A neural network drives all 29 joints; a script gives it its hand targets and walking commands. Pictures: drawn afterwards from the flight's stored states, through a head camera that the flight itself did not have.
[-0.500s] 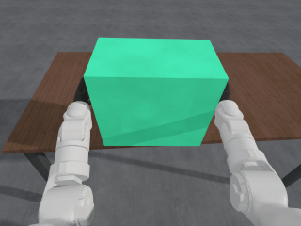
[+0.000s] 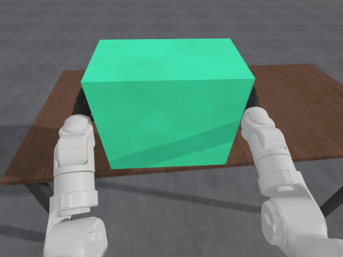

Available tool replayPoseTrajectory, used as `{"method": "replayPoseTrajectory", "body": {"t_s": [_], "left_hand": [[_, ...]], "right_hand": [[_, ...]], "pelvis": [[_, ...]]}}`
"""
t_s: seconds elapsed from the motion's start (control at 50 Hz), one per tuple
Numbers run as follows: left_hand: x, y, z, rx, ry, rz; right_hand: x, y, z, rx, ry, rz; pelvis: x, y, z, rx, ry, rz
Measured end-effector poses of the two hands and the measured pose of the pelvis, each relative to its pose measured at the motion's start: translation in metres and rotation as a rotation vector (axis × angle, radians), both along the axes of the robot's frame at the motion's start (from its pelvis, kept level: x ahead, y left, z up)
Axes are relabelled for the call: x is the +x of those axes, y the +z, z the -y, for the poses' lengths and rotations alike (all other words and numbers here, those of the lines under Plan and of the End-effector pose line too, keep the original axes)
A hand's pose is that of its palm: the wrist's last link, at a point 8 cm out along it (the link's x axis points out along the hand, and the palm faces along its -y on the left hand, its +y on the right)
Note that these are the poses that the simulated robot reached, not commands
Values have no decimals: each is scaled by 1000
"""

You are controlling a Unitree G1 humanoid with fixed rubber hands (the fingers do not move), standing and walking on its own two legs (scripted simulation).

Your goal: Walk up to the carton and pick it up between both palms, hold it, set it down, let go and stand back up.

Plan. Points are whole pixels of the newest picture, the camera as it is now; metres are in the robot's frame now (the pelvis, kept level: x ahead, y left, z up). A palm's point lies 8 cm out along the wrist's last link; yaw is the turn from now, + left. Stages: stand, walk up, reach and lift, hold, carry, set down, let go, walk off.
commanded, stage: reach and lift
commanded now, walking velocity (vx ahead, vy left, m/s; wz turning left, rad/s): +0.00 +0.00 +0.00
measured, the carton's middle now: (167, 107) +0.39 -0.01 +0.18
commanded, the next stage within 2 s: hold in 0.84 s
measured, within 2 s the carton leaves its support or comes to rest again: neither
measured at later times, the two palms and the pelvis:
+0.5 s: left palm (82, 110) +0.37 +0.17 +0.20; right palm (251, 101) +0.37 -0.20 +0.21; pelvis +0.00 +0.00 +0.00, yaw +0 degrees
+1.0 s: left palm (77, 106) +0.36 +0.18 +0.22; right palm (253, 95) +0.36 -0.20 +0.23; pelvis -0.01 +0.00 +0.00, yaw +0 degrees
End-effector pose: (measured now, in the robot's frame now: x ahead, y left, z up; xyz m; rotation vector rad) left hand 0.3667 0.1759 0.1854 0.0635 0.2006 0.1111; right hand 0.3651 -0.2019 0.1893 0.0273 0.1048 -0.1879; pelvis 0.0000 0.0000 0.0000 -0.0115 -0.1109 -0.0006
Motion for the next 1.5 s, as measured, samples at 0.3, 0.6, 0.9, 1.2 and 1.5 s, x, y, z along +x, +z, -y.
{"method": "replayPoseTrajectory", "body": {"t_s": [0.3, 0.6, 0.9, 1.2, 1.5], "left_hand": [[-1, 13, 2, 7, -3, -13], [0, 21, 2, -6, 7, -4], [-1, 33, 1, -3, 8, -4], [-10, 44, -2, -17, 22, -2], [-12, 55, -7, -22, 28, 2]], "right_hand": [[-1, 11, 2, 9, -2, -12], [2, 22, 2, 6, 5, -4], [0, 33, 1, 5, 7, -7], [-3, 51, -3, 3, 20, -8], [-3, 64, -7, -9, 28, -10]], "pelvis": [[-5, 0, -2, 3, -12, -15], [-2, 0, 3, 1, -6, -10], [-5, 0, 2, 0, -6, -6], [-11, 0, 4, 2, -8, -14], [-10, 0, 4, 1, -7, -18]]}}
